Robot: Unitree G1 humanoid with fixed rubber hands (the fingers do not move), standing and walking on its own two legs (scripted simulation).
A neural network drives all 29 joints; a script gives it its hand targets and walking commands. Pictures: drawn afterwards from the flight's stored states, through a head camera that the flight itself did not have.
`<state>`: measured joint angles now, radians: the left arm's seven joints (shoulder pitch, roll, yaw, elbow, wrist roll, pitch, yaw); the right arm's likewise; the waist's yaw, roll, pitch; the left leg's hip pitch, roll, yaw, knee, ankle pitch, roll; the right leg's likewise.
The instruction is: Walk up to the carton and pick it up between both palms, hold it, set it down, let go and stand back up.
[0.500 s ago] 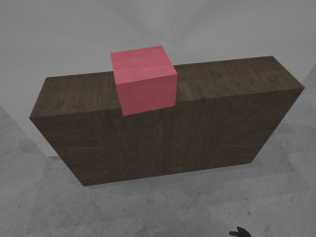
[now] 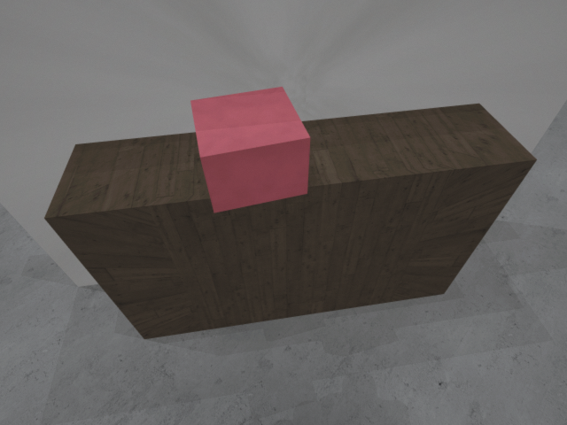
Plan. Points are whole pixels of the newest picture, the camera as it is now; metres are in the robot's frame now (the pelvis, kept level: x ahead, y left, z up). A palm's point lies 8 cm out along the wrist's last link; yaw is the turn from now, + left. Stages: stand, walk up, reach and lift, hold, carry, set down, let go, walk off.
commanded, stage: stand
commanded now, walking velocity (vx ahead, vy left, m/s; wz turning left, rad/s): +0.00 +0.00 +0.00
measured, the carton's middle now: (249, 147) +0.67 +0.09 +0.00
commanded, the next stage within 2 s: walk up in 1.14 s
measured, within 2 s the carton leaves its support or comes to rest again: neither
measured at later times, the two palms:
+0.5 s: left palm out of the picture -0.02 +0.22 -0.14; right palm out of the picture -0.02 -0.21 -0.14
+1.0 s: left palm out of the picture -0.05 +0.20 -0.14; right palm out of the picture -0.05 -0.20 -0.15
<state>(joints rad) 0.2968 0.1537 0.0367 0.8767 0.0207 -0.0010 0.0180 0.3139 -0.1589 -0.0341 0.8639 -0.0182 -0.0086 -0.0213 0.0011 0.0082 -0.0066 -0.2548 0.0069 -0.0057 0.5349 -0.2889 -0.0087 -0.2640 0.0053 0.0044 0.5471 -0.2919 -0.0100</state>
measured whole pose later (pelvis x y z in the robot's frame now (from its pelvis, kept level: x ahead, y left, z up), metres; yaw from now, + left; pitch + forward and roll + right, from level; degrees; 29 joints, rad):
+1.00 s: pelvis -0.02 +0.00 +0.01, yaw +0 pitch -1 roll +0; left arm 0.35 0.09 0.02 1.13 0.02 0.00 0.04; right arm 0.34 -0.10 -0.02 1.13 -0.01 0.00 -0.04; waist 0.00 0.01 0.02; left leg -0.21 0.01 0.00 0.44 -0.22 -0.01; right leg -0.22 0.01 0.01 0.46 -0.23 -0.01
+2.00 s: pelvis +0.13 -0.13 +0.00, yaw +15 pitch +1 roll +0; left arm 0.49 0.13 0.00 1.01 0.04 -0.08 0.02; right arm 0.13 -0.20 -0.06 0.91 -0.04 -0.01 0.05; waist 0.04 0.06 0.01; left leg -0.58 0.06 0.08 0.90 -0.15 0.00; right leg 0.04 0.02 -0.14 0.28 -0.34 -0.04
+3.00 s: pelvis +0.25 -0.06 +0.00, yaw +20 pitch -1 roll +4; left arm 0.22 0.26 0.07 0.91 0.04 0.05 0.05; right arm 0.19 -0.30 -0.08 0.89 -0.03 0.11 0.02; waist 0.04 0.03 0.06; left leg -0.42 -0.04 -0.03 1.15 -0.45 -0.10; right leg -0.43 -0.15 -0.05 0.44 0.01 0.00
